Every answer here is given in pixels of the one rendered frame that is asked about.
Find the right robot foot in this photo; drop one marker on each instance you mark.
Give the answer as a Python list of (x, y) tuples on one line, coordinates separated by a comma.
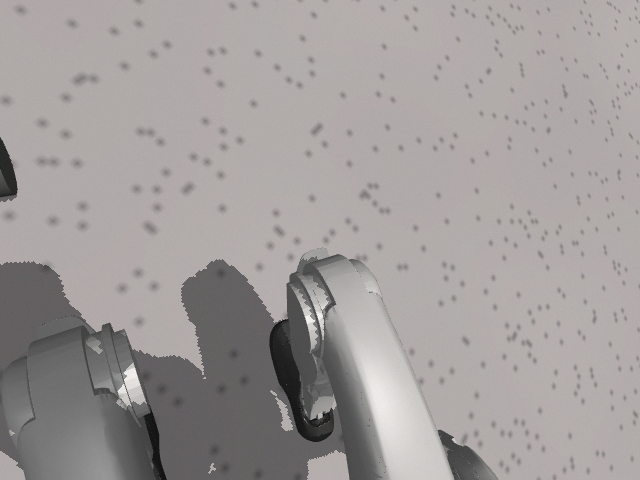
[(288, 377)]

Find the right robot hand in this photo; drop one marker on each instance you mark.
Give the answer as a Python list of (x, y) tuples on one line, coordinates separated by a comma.
[(465, 464)]

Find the left robot foot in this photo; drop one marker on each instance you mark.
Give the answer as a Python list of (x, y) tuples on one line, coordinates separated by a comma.
[(154, 438)]

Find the can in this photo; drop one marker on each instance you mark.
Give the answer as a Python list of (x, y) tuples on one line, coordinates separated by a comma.
[(8, 184)]

